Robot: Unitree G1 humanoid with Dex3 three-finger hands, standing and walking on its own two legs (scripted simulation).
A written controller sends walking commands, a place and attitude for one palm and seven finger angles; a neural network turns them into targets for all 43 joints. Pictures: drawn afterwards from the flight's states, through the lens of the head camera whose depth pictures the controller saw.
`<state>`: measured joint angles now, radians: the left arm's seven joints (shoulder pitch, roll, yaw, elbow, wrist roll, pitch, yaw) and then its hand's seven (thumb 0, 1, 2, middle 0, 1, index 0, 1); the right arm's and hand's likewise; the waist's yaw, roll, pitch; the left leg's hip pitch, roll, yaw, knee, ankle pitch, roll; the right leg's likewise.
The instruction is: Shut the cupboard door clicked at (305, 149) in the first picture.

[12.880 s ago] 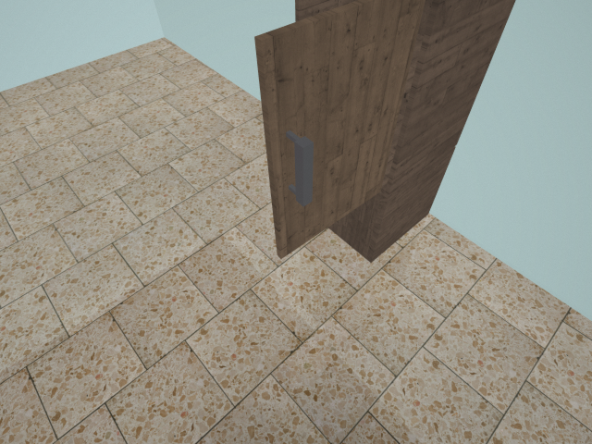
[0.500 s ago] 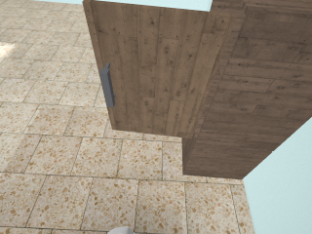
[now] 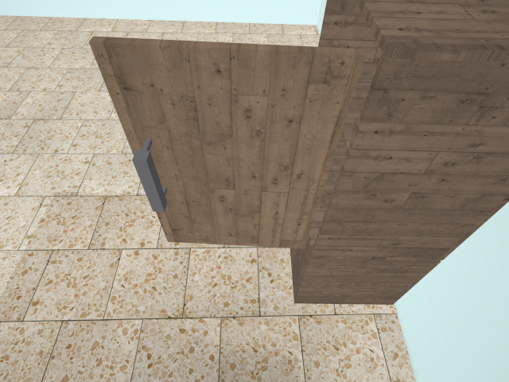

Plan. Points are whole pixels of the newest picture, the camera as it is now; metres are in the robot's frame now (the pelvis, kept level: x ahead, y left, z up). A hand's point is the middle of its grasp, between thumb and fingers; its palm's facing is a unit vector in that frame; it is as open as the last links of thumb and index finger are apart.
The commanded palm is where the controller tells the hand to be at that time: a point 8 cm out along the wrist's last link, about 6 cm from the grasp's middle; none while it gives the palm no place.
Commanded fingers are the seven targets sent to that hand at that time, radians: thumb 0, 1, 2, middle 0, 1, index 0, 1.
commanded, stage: come to a stop and stand still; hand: left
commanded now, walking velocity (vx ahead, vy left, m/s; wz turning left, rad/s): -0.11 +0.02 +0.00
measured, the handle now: (154, 176) +0.50 +0.23 -0.01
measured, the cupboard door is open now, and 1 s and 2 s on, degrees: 88 88 88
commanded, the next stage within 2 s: look again from close up in 0.88 s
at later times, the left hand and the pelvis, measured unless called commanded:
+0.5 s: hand out of the picture -0.01 +0.18 -0.17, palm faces +0.00 -0.97 -0.23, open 7.4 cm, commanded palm none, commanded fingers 0.00 0.90 0.90 -0.20 -0.30 -0.20 -0.30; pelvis -0.03 +0.00 +0.00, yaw -1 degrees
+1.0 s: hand out of the picture -0.03 +0.17 -0.17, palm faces -0.04 -0.98 -0.21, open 7.4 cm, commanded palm none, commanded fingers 0.00 0.90 0.90 -0.20 -0.30 -0.20 -0.30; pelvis -0.04 -0.01 +0.01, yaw -1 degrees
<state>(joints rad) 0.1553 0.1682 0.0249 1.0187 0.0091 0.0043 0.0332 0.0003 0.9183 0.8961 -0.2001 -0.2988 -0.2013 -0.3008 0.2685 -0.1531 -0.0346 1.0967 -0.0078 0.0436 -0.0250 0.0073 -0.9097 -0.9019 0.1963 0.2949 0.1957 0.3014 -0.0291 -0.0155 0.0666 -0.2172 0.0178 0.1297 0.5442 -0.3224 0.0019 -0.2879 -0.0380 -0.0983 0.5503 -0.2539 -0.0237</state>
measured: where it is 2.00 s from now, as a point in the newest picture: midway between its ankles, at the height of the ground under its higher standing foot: outside the picture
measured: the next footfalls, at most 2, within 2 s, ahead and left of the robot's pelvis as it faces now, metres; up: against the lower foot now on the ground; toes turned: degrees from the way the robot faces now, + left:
right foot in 0.32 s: -0.02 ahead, -0.12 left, +0.00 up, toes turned -2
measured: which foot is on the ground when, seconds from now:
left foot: down 0.00-1.00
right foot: down 0.00-0.08, up 0.10-0.30, down 0.32-1.00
